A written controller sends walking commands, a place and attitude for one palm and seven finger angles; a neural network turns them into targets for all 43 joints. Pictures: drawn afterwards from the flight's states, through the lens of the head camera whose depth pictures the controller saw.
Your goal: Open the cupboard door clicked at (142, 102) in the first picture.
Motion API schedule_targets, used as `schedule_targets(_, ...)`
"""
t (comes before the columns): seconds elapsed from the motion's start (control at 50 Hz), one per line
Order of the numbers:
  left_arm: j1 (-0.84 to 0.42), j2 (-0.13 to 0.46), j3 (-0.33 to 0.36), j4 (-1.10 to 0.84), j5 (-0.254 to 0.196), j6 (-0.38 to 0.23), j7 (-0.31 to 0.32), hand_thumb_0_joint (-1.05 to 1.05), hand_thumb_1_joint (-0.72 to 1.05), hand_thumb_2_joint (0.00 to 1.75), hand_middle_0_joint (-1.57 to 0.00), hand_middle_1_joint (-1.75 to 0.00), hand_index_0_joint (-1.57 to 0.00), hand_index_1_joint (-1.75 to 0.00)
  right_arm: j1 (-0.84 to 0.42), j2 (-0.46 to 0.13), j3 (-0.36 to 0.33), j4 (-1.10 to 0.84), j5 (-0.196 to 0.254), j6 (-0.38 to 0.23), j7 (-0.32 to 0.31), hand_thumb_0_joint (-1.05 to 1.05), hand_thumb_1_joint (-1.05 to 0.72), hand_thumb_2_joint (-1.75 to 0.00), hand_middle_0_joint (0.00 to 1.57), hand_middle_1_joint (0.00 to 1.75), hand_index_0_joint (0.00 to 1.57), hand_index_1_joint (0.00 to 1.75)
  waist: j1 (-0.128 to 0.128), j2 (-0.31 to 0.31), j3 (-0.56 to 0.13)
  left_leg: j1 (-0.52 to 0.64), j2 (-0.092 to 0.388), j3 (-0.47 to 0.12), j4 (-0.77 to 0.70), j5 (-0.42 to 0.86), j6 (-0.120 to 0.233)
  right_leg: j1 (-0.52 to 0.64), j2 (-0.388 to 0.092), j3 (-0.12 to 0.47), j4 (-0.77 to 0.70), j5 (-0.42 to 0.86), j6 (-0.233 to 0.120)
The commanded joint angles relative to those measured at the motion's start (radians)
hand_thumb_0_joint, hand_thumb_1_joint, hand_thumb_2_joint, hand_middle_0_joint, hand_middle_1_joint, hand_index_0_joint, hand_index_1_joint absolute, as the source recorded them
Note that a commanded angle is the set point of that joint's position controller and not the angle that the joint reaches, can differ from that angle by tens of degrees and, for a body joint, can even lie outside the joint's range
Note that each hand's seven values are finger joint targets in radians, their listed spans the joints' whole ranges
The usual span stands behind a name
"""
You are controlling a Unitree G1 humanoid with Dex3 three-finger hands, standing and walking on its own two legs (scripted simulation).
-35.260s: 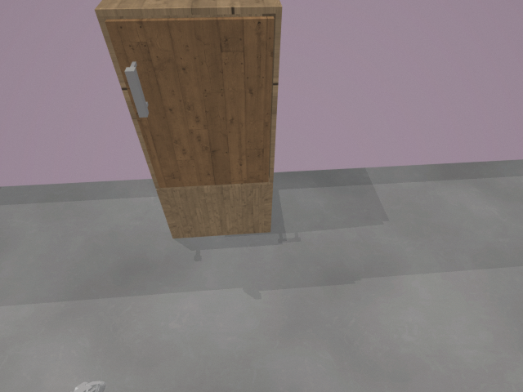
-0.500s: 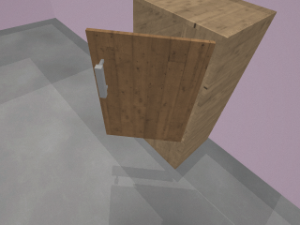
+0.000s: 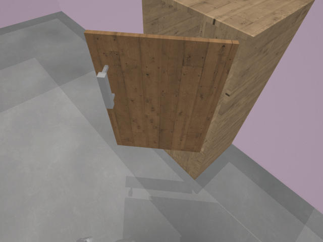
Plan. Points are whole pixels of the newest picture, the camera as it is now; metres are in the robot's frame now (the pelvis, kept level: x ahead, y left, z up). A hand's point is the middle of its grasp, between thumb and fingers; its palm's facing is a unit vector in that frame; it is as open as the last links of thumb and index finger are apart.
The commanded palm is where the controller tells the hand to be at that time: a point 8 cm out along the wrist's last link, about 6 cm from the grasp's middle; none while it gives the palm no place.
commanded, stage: come to a stop and stand still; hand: left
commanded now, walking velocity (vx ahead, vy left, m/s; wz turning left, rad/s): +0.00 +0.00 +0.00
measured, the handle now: (108, 87) +0.56 +0.21 +0.03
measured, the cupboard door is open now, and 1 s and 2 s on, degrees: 43 43 43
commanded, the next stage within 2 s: look again from close up in 0.78 s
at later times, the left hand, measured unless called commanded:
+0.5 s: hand out of the picture -0.06 +0.18 -0.17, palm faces +0.03 -0.99 -0.16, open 7.4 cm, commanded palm none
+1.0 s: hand out of the picture -0.04 +0.18 -0.17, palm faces -0.01 -0.99 -0.16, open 7.4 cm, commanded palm none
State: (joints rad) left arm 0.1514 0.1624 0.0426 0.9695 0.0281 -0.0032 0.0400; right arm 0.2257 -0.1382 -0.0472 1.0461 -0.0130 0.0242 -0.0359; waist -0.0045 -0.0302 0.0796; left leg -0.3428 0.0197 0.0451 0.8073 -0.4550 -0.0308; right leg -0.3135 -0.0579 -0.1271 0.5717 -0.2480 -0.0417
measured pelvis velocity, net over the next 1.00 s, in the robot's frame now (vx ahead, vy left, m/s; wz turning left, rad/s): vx -0.03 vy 0.03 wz -0.01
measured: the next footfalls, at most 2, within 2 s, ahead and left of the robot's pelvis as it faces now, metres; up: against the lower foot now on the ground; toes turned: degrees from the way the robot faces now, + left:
left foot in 0.06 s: +0.05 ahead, +0.13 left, +0.00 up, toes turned +3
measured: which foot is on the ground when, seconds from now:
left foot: up 0.00-0.04, down 0.06-1.00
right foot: down 0.00-1.00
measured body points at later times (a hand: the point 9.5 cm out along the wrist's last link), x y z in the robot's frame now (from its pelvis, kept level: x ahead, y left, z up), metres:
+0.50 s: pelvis -0.03 +0.02 +0.01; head -0.03 +0.02 +0.46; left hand -0.06 +0.23 -0.15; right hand +0.02 -0.21 -0.15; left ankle +0.01 +0.13 -0.73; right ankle -0.03 -0.10 -0.73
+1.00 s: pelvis -0.03 +0.03 +0.00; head -0.01 +0.02 +0.45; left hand -0.04 +0.23 -0.16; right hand -0.06 -0.18 -0.16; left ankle +0.01 +0.13 -0.73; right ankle -0.03 -0.10 -0.73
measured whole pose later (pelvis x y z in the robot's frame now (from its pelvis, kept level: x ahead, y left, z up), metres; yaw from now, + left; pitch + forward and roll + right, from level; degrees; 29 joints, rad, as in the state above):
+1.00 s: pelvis -0.03 +0.03 +0.00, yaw +0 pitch +0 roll -1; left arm 0.33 0.11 -0.01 1.10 0.02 -0.03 0.04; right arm 0.35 -0.12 -0.01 1.08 -0.02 0.00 -0.01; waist -0.03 0.03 0.02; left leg -0.32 0.03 0.05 0.57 -0.24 0.02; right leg -0.23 0.00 -0.04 0.52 -0.28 0.00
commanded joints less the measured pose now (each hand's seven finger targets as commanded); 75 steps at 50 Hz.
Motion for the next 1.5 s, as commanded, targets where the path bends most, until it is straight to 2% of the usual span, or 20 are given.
schedule_targets(0.0, 0.062, 0.165, 0.038, -0.043, -0.004, 0.016, 0.002, 0.0, 0.9, 0.9, -0.2, -0.3, -0.2, -0.3, 0.184, -0.024, 0.0, -0.013, 0.001, -0.011, 0.014, 0.0, -0.9, -0.9, 0.2, 0.3, 0.2, 0.3, -0.023, -0.099, -0.103, 0.197, -0.01, 0.05, -0.299, 0.217, 0.001, -0.043, -0.182, 0.179, -0.124, 0.217, -0.086)
schedule_targets(0.02, 0.067, 0.132, 0.031, -0.052, -0.005, 0.023, 0.0, 0.0, 0.9, 0.9, -0.2, -0.3, -0.2, -0.3, 0.189, -0.049, -0.004, -0.014, 0.0, -0.018, 0.013, 0.0, -0.9, -0.9, 0.2, 0.3, 0.2, 0.3, -0.024, -0.014, -0.082, 0.24, 0.039, 0.005, -0.383, 0.26, 0.015, -0.088, -0.127, 0.152, -0.061, 0.076, -0.045)
schedule_targets(0.04, 0.081, 0.085, 0.022, -0.069, -0.012, 0.032, -0.005, 0.0, 0.9, 0.9, -0.2, -0.3, -0.2, -0.3, 0.163, -0.113, -0.008, -0.042, -0.01, -0.026, 0.012, 0.0, -0.9, -0.9, 0.2, 0.3, 0.2, 0.3, -0.003, 0.198, -0.061, 0.155, 0.188, -0.184, -0.469, 0.367, 0.083, -0.104, -0.029, 0.086, 0.01, -0.112, 0.014)
schedule_targets(0.06, 0.083, 0.063, 0.018, -0.079, -0.014, 0.033, -0.005, 0.0, 0.9, 0.9, -0.2, -0.3, -0.2, -0.3, 0.106, -0.162, -0.009, -0.081, -0.02, -0.025, 0.011, 0.0, -0.9, -0.9, 0.2, 0.3, 0.2, 0.3, 0.008, 0.265, -0.034, 0.005, 0.297, -0.285, -0.532, 0.392, 0.163, -0.038, 0.018, 0.048, 0.105, -0.224, 0.036)
schedule_targets(0.08, 0.061, 0.069, 0.016, -0.067, -0.007, 0.04, -0.003, 0.0, 0.9, 0.9, -0.2, -0.3, -0.2, -0.3, 0.055, -0.15, -0.007, -0.095, -0.021, -0.033, 0.006, 0.0, -0.9, -0.9, 0.2, 0.3, 0.2, 0.3, 0.004, 0.294, -0.016, -0.053, 0.292, -0.315, -0.592, 0.369, 0.196, -0.014, 0.023, 0.082, 0.219, -0.267, 0.032)
schedule_targets(0.12, 0.105, 0.058, 0.01, -0.037, -0.003, 0.04, -0.011, 0.0, 0.9, 0.9, -0.2, -0.3, -0.2, -0.3, -0.019, -0.13, 0.005, -0.108, -0.019, -0.037, -0.004, 0.0, -0.9, -0.9, 0.2, 0.3, 0.2, 0.3, 0.042, 0.227, -0.007, -0.046, 0.246, -0.237, -0.563, 0.382, 0.199, -0.013, 0.012, 0.12, 0.281, -0.221, 0.023)
schedule_targets(0.16, 0.145, 0.036, 0.0, -0.012, -0.006, 0.033, -0.014, 0.0, 0.9, 0.9, -0.2, -0.3, -0.2, -0.3, -0.023, -0.144, 0.004, -0.11, -0.017, -0.038, -0.003, 0.0, -0.9, -0.9, 0.2, 0.3, 0.2, 0.3, 0.043, 0.184, -0.06, 0.047, 0.219, -0.184, -0.538, 0.407, 0.195, -0.008, 0.011, 0.108, 0.212, -0.186, 0.035)
schedule_targets(0.24, 0.195, 0.048, -0.013, 0.023, -0.007, 0.004, -0.01, 0.0, 0.9, 0.9, -0.2, -0.3, -0.2, -0.3, 0.025, -0.134, 0.004, -0.086, -0.004, -0.04, -0.001, 0.0, -0.9, -0.9, 0.2, 0.3, 0.2, 0.3, 0.038, 0.075, -0.096, 0.136, 0.158, -0.131, -0.424, 0.454, 0.139, 0.105, -0.002, 0.12, -0.164, 0.007, 0.05)
schedule_targets(0.28, 0.191, 0.098, -0.018, 0.036, -0.007, -0.011, -0.007, 0.0, 0.9, 0.9, -0.2, -0.3, -0.2, -0.3, 0.038, -0.103, 0.01, -0.082, 0.008, -0.042, 0.007, 0.0, -0.9, -0.9, 0.2, 0.3, 0.2, 0.3, 0.003, -0.012, -0.098, 0.142, 0.076, -0.067, -0.398, 0.337, 0.064, 0.099, -0.098, 0.235, -0.208, 0.17, 0.01)
schedule_targets(0.34, 0.16, 0.091, -0.024, 0.045, -0.01, -0.012, -0.009, 0.0, 0.9, 0.9, -0.2, -0.3, -0.2, -0.3, 0.042, -0.102, 0.011, -0.047, 0.003, -0.029, 0.012, 0.0, -0.9, -0.9, 0.2, 0.3, 0.2, 0.3, -0.01, -0.081, -0.062, 0.182, 0.068, -0.052, -0.409, 0.262, 0.048, 0.01, -0.076, 0.225, -0.227, 0.028, 0.008)
schedule_targets(0.48, 0.215, 0.075, -0.031, 0.082, -0.012, -0.006, -0.009, 0.0, 0.9, 0.9, -0.2, -0.3, -0.2, -0.3, 0.066, -0.094, 0.026, 0.003, -0.001, -0.026, 0.014, 0.0, -0.9, -0.9, 0.2, 0.3, 0.2, 0.3, 0.001, -0.004, 0.017, 0.139, 0.068, -0.069, -0.464, 0.162, 0.048, -0.039, -0.05, 0.221, -0.276, -0.168, 0.01)
schedule_targets(0.84, 0.257, 0.021, -0.029, 0.123, -0.015, -0.011, -0.005, 0.0, 0.9, 0.9, -0.2, -0.3, -0.2, -0.3, 0.177, -0.046, 0.032, 0.063, -0.003, -0.04, 0.004, 0.0, -0.9, -0.9, 0.2, 0.3, 0.2, 0.3, 0.016, 0.042, 0.01, 0.066, 0.083, -0.096, -0.503, 0.152, 0.053, 0.047, -0.031, 0.18, -0.22, -0.048, 0.002)
schedule_targets(0.86, 0.318, 0.071, -0.039, 0.147, 0.0, -0.031, 0.03, 0.0, 0.9, 0.9, -0.2, -0.3, -0.2, -0.3, 0.01, -0.103, 0.027, -0.008, 0.004, -0.048, 0.018, 0.0, -0.9, -0.9, 0.2, 0.3, 0.2, 0.3, 0.067, 0.085, 0.034, 0.038, 0.076, -0.031, -0.27, 0.205, 0.017, 0.025, -0.078, 0.229, -0.254, 0.105, 0.003)
schedule_targets(0.88, 0.23, 0.123, -0.03, 0.089, -0.008, -0.038, 0.021, 0.0, 0.9, 0.9, -0.2, -0.3, -0.2, -0.3, 0.104, -0.047, 0.03, -0.032, 0.0, -0.035, 0.026, 0.0, -0.9, -0.9, 0.2, 0.3, 0.2, 0.3, -0.028, 0.061, -0.062, 0.078, 0.029, -0.034, -0.248, 0.115, 0.02, -0.016, -0.127, 0.3, -0.289, -0.21, -0.031)
schedule_targets(0.9, 0.189, 0.124, -0.025, 0.063, -0.011, -0.044, 0.017, 0.0, 0.9, 0.9, -0.2, -0.3, -0.2, -0.3, 0.158, -0.052, 0.029, -0.017, -0.007, -0.031, 0.032, 0.0, -0.9, -0.9, 0.2, 0.3, 0.2, 0.3, -0.047, 0.022, -0.079, 0.099, 0.031, -0.033, -0.236, 0.138, 0.031, -0.052, -0.113, 0.282, -0.269, -0.279, -0.043)
schedule_targets(1.0, 0.216, 0.053, -0.031, 0.066, -0.011, -0.036, 0.008, 0.0, 0.9, 0.9, -0.2, -0.3, -0.2, -0.3, 0.163, -0.08, 0.035, -0.038, -0.005, -0.055, 0.021, 0.0, -0.9, -0.9, 0.2, 0.3, 0.2, 0.3, -0.012, 0.077, -0.004, 0.007, 0.087, -0.12, -0.393, 0.187, 0.072, 0.022, -0.012, 0.164, -0.124, -0.079, -0.012)
schedule_targets(1.12, 0.213, 0.07, -0.03, 0.064, -0.01, -0.034, 0.006, 0.0, 0.9, 0.9, -0.2, -0.3, -0.2, -0.3, 0.135, -0.102, 0.035, -0.029, -0.003, -0.067, 0.016, 0.0, -0.9, -0.9, 0.2, 0.3, 0.2, 0.3, 0.003, 0.009, -0.009, 0.054, 0.083, -0.11, -0.421, 0.29, 0.079, 0.072, -0.024, 0.162, -0.123, 0.044, 0.004)
schedule_targets(1.44, 0.186, 0.121, -0.028, 0.064, -0.01, -0.023, 0.001, 0.0, 0.9, 0.9, -0.2, -0.3, -0.2, -0.3, 0.049, -0.153, 0.034, -0.001, -0.001, -0.065, 0.014, 0.0, -0.9, -0.9, 0.2, 0.3, 0.2, 0.3, 0.005, 0.029, -0.04, 0.156, 0.087, -0.073, -0.434, 0.373, 0.071, 0.094, -0.041, 0.18, -0.162, 0.12, 0.017)
schedule_targets(1.46, 0.224, 0.117, -0.034, 0.087, -0.001, -0.03, 0.038, 0.0, 0.9, 0.9, -0.2, -0.3, -0.2, -0.3, 0.013, -0.178, 0.032, -0.06, 0.011, -0.059, 0.018, 0.0, -0.9, -0.9, 0.2, 0.3, 0.2, 0.3, 0.019, -0.061, 0.001, 0.103, 0.119, -0.064, -0.271, 0.513, 0.049, 0.07, -0.069, 0.202, -0.176, 0.283, 0.032)
schedule_targets(1.48, -0.526, 0.392, 0.179, -1.468, -0.191, -0.239, 0.034, 0.0, 0.88, 0.89, -0.2, -0.32, -0.2, -0.32, 0.031, -0.31, -0.013, -0.398, 0.056, -0.202, -0.015, 0.0, -0.9, -0.9, 0.2, 0.3, 0.2, 0.3, -0.092, 0.126, -0.519, 0.383, 0.006, -0.079, -0.364, 0.585, 0.038, 0.113, 0.032, 0.075, -0.067, 0.312, 0.013)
